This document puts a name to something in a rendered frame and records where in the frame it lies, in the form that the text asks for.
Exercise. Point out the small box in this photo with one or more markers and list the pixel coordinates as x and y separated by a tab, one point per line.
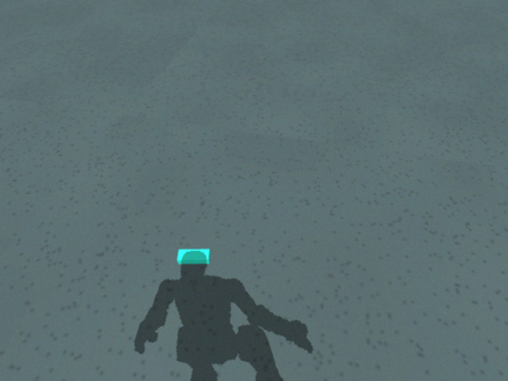
193	256

